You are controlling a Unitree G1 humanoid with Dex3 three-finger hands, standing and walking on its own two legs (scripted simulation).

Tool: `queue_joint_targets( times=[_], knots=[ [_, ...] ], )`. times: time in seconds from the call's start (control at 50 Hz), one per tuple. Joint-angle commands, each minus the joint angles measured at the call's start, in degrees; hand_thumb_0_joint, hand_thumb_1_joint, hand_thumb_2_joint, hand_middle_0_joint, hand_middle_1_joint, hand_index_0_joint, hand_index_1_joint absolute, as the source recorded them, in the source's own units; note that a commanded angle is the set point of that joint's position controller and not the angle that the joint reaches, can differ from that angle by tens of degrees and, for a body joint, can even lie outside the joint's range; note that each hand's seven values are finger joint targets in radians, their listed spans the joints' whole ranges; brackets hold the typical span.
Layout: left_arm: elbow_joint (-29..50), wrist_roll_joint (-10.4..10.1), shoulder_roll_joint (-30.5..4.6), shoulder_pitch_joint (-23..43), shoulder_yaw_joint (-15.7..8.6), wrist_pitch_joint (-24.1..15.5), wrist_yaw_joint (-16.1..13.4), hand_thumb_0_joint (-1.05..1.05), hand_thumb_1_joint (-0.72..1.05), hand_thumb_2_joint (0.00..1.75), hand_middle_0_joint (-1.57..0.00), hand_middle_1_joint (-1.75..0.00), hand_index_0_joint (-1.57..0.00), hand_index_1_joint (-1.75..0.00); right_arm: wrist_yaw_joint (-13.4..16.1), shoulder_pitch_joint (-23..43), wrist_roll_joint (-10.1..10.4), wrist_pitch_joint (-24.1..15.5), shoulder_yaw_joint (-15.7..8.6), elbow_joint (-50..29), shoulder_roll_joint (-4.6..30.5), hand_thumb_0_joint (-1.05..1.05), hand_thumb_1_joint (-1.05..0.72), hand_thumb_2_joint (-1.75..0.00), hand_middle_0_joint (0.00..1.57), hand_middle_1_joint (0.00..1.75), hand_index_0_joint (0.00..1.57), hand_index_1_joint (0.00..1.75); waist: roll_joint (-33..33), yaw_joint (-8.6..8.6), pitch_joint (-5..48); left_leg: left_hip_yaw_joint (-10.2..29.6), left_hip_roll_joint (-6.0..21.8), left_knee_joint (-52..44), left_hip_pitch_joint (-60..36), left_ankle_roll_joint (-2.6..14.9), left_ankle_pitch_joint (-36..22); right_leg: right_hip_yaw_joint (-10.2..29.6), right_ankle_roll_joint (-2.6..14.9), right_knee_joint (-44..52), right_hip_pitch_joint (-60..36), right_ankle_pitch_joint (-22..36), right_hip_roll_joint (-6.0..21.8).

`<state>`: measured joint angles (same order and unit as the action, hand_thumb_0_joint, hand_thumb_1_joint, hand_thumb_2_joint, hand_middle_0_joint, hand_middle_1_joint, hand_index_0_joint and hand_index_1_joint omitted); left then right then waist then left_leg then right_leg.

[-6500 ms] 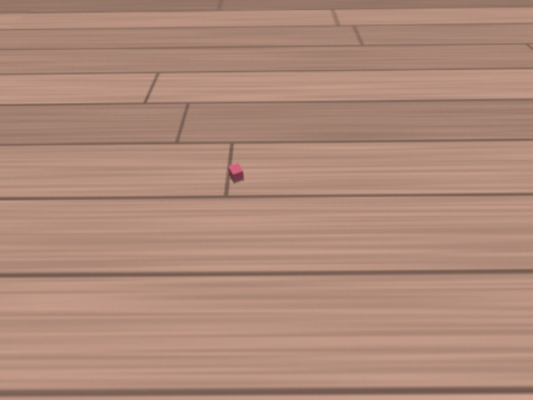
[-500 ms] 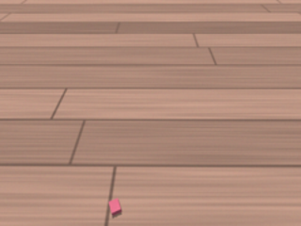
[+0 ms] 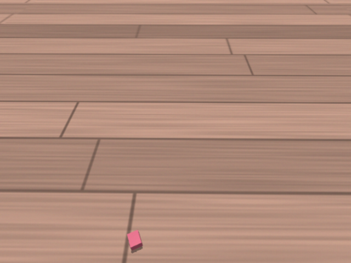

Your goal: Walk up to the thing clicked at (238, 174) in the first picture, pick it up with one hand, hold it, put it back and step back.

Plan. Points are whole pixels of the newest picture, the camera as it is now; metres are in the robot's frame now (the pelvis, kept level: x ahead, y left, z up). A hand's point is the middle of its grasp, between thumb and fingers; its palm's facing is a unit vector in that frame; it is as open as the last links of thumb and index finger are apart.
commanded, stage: stand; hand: left
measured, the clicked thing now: (134, 240) +0.41 +0.24 -0.76
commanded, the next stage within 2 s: none
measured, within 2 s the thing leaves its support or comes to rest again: neither
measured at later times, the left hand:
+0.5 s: hand out of the picture +0.08 +0.25 -0.16, palm faces -0.04 -0.94 -0.34, open 7.4 cm
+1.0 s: hand out of the picture +0.09 +0.25 -0.16, palm faces -0.04 -0.94 -0.34, open 7.4 cm
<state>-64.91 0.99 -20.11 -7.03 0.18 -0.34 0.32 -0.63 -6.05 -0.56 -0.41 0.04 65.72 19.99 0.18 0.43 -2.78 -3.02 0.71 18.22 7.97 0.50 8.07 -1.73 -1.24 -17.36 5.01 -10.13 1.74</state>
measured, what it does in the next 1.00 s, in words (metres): stands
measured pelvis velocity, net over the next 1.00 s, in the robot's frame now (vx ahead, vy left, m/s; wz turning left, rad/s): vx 0.02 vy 0.00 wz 0.00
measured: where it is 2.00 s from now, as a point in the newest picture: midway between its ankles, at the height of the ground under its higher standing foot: outside the picture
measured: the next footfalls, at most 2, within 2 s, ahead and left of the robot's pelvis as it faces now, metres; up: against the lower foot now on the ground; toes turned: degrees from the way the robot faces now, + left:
none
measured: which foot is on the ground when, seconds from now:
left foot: down 0.00-1.00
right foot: down 0.00-1.00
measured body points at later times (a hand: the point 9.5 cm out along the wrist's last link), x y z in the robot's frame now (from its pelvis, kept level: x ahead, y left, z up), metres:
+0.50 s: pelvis +0.01 +0.00 +0.00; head +0.02 +0.01 +0.45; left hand +0.08 +0.30 -0.14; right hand +0.09 -0.30 -0.13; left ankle +0.02 +0.11 -0.75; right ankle -0.01 -0.13 -0.75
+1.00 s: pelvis +0.02 +0.00 +0.00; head +0.03 +0.00 +0.45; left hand +0.09 +0.30 -0.14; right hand +0.10 -0.30 -0.13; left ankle +0.02 +0.11 -0.75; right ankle -0.01 -0.13 -0.75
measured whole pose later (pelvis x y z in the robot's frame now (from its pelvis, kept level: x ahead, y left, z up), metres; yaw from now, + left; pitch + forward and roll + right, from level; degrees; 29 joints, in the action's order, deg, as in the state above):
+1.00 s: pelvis +0.02 +0.00 +0.00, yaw +0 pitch -2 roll +0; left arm -64.4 1.0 -20.0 -6.9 0.1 -0.3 0.1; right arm -0.4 -5.4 -0.4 -0.5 0.1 64.8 20.1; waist 0.3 0.3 -2.8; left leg -3.0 0.5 18.0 6.8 0.5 9.3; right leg -1.7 -1.4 -16.8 3.6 -11.1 2.0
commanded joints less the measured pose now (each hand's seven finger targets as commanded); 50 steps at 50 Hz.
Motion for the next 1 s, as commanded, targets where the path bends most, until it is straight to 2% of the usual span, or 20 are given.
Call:
queue_joint_targets(
  times=[0.0,0.14,0.2,0.32,0.42,0.52,0.64,0.82,0.94,0.98],
  knots=[
    [3.67,-0.33,-11.80,2.20,-2.01,-1.37,-0.66,0.00,0.90,0.90,-0.20,-0.30,-0.20,-0.30,0.75,2.80,-0.04,-1.42,-2.23,-3.14,12.15,0.00,-0.90,-0.90,0.20,0.30,0.20,0.30,-0.23,-0.25,3.54,7.27,7.30,-3.50,-2.17,0.57,-2.97,5.47,2.08,3.38,2.05,2.44,6.50],
    [3.86,-0.28,-12.19,2.11,-2.15,-1.49,-0.78,0.00,0.90,0.90,-0.20,-0.30,-0.20,-0.30,0.77,3.05,0.00,-1.56,-2.34,-3.39,12.30,0.00,-0.90,-0.90,0.20,0.30,0.20,0.30,-0.23,-0.27,4.61,7.14,7.54,-2.83,-3.31,0.69,-6.72,5.21,1.89,2.99,0.97,5.42,6.59],
    [3.70,-0.29,-11.59,2.06,-2.02,-1.29,-0.77,0.00,0.90,0.90,-0.20,-0.30,-0.20,-0.30,0.88,2.96,0.03,-1.48,-2.34,-3.36,12.56,0.00,-0.90,-0.90,0.20,0.30,0.20,0.30,-0.92,-0.34,4.22,7.03,7.47,-2.92,-2.97,0.69,-5.44,5.23,1.97,3.28,1.00,4.49,6.65],
    [3.79,-0.42,-11.93,2.09,-2.15,-1.25,-0.72,0.00,0.90,0.90,-0.20,-0.30,-0.20,-0.30,0.91,2.75,0.03,-1.62,-2.20,-3.40,12.23,0.00,-0.90,-0.90,0.20,0.30,0.20,0.30,-0.62,-0.33,4.31,6.93,7.42,-3.15,-3.22,0.47,-7.46,5.16,1.98,2.65,0.44,5.86,6.65],
    [3.84,-0.20,-11.61,2.26,-2.16,-1.12,-0.66,0.00,0.90,0.90,-0.20,-0.30,-0.20,-0.30,1.00,2.93,0.04,-1.60,-2.27,-3.54,12.56,0.00,-0.90,-0.90,0.20,0.30,0.20,0.30,-0.97,-0.36,3.84,7.10,7.32,-3.59,-2.48,0.46,-5.12,5.13,1.99,3.09,0.57,4.56,6.69],
    [3.94,-0.26,-12.06,2.19,-2.17,-1.37,-0.81,0.00,0.90,0.90,-0.20,-0.30,-0.20,-0.30,0.99,3.22,-0.01,-1.57,-2.34,-3.81,12.46,0.00,-0.90,-0.90,0.20,0.30,0.20,0.30,0.18,-0.33,5.92,6.75,7.76,-2.07,-5.23,0.78,-9.77,5.03,1.92,2.54,0.36,7.71,6.90],
    [3.86,-0.28,-11.65,1.67,-2.06,-1.33,-0.82,0.00,0.90,0.90,-0.20,-0.30,-0.20,-0.30,1.00,3.19,0.08,-1.54,-2.24,-3.63,12.49,0.00,-0.90,-0.90,0.20,0.30,0.20,0.30,-0.57,-0.44,4.96,6.75,7.55,-2.50,-4.27,0.56,-8.46,5.03,1.84,2.83,0.12,7.44,6.85],
    [3.97,-0.34,-11.95,2.07,-2.17,-1.35,-0.94,0.00,0.90,0.90,-0.20,-0.30,-0.20,-0.30,1.00,2.82,-0.01,-1.49,-2.28,-3.90,12.17,0.00,-0.90,-0.90,0.20,0.30,0.20,0.30,-0.27,-0.31,4.75,6.67,7.61,-2.45,-4.11,0.75,-9.70,4.88,1.88,2.70,-0.24,8.06,6.89],
    [3.97,-0.24,-12.01,1.97,-2.30,-1.32,-0.85,0.00,0.90,0.90,-0.20,-0.30,-0.20,-0.30,1.01,3.18,0.06,-1.41,-2.30,-3.99,12.29,0.00,-0.90,-0.90,0.20,0.30,0.20,0.30,-0.20,-0.33,3.96,6.73,7.37,-2.82,-3.59,0.69,-6.31,5.14,2.02,3.42,0.21,6.00,6.94],
    [3.95,-0.34,-12.07,2.10,-2.38,-1.22,-0.86,0.00,0.90,0.90,-0.20,-0.30,-0.20,-0.30,1.02,3.06,0.01,-1.50,-2.21,-3.94,12.14,0.00,-0.90,-0.90,0.20,0.30,0.20,0.30,-0.78,-0.39,4.16,6.78,7.41,-3.00,-3.76,0.52,-7.51,5.08,2.08,2.87,0.21,6.47,6.86]
  ],
)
